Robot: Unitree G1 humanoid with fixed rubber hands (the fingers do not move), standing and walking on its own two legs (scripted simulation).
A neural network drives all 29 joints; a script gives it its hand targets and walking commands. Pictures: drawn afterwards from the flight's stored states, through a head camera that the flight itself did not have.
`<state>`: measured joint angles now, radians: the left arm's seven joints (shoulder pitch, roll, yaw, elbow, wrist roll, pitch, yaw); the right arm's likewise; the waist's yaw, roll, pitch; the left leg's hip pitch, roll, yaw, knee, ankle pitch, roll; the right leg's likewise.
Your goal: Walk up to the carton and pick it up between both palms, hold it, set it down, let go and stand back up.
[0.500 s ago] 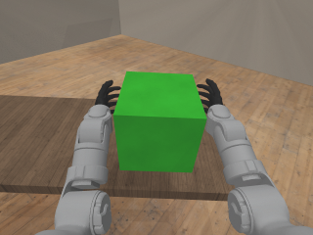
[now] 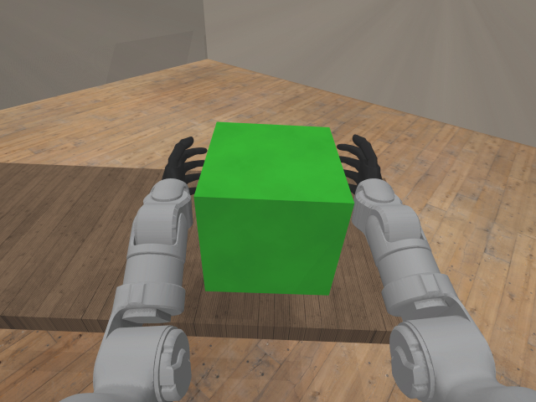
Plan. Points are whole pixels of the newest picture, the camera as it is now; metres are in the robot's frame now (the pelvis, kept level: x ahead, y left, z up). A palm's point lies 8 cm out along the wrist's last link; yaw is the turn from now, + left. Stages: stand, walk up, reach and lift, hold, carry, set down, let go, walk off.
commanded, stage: hold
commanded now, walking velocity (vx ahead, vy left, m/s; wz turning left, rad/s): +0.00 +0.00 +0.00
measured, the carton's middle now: (270, 205) +0.39 +0.03 +0.15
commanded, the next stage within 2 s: none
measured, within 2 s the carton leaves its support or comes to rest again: neither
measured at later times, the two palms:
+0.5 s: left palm (176, 186) +0.37 +0.17 +0.20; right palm (366, 185) +0.38 -0.11 +0.20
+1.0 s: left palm (176, 186) +0.37 +0.17 +0.20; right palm (366, 185) +0.38 -0.11 +0.20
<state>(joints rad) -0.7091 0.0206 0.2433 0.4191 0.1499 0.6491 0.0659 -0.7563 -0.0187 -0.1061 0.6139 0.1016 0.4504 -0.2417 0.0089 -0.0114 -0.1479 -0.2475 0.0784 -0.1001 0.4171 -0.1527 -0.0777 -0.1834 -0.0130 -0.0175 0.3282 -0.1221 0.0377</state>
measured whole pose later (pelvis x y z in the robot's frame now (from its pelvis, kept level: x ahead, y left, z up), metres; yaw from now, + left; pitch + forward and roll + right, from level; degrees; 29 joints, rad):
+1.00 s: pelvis +0.00 +0.00 +0.00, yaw +0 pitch -1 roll -2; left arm -0.71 0.02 0.24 0.42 0.15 0.65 0.07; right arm -0.76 -0.02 -0.11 0.61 0.10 0.45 -0.24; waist 0.01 -0.01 -0.15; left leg -0.25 0.08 -0.10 0.42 -0.15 -0.08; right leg -0.18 -0.01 -0.02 0.33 -0.12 0.04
